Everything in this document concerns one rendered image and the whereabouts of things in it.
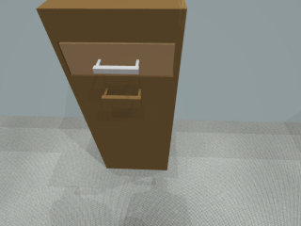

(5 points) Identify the cabinet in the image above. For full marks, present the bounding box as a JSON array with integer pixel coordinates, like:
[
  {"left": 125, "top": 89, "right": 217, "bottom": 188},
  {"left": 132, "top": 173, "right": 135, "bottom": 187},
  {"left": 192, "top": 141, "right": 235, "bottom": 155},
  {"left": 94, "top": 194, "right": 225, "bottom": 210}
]
[{"left": 36, "top": 0, "right": 187, "bottom": 170}]

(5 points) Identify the drawer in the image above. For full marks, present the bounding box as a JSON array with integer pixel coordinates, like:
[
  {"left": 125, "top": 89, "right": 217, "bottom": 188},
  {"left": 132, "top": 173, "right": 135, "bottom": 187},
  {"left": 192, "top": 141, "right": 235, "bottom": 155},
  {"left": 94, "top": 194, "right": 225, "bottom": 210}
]
[{"left": 59, "top": 41, "right": 175, "bottom": 76}]

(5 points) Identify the handle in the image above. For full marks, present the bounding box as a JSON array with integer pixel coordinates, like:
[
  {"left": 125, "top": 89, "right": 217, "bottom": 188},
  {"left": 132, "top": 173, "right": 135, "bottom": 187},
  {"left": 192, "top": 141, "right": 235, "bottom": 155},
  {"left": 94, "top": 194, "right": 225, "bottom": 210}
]
[
  {"left": 92, "top": 59, "right": 139, "bottom": 74},
  {"left": 102, "top": 95, "right": 142, "bottom": 103}
]

